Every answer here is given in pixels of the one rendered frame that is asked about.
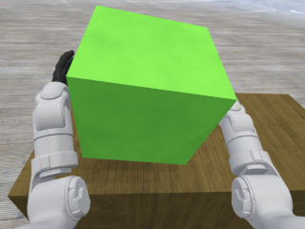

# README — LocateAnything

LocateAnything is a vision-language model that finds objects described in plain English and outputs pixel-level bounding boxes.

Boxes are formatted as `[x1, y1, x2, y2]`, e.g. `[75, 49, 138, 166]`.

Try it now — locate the carton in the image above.
[66, 5, 237, 165]

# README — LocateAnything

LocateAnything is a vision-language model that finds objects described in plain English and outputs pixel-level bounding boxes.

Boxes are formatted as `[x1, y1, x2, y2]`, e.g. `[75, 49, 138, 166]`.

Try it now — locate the robot left forearm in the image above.
[27, 81, 78, 220]

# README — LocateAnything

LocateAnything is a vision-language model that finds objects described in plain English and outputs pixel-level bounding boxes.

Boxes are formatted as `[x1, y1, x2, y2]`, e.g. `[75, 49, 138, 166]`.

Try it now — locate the robot right forearm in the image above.
[218, 99, 293, 212]

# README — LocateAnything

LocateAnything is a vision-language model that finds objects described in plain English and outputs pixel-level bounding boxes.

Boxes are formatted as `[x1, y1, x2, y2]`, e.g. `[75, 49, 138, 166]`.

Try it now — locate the pedestal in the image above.
[7, 93, 305, 229]

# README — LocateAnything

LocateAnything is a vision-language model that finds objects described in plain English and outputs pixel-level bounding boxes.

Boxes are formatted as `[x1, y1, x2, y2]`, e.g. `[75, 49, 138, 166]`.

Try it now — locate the robot left hand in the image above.
[51, 50, 74, 86]

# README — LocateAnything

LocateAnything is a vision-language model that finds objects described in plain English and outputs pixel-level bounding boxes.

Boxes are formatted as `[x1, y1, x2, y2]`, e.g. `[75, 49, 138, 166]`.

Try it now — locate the robot right upper arm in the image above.
[232, 175, 305, 229]

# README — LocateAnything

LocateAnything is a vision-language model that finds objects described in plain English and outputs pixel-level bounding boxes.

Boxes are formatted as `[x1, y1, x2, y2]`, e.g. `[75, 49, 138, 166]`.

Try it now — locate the robot left upper arm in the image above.
[14, 176, 91, 229]

